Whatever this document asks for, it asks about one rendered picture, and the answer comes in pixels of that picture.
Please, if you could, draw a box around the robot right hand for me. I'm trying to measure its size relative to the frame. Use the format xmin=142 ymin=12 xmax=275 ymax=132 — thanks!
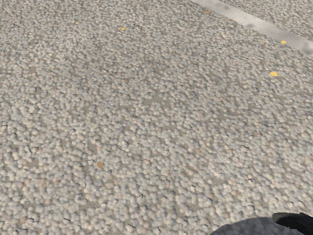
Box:
xmin=272 ymin=212 xmax=313 ymax=235

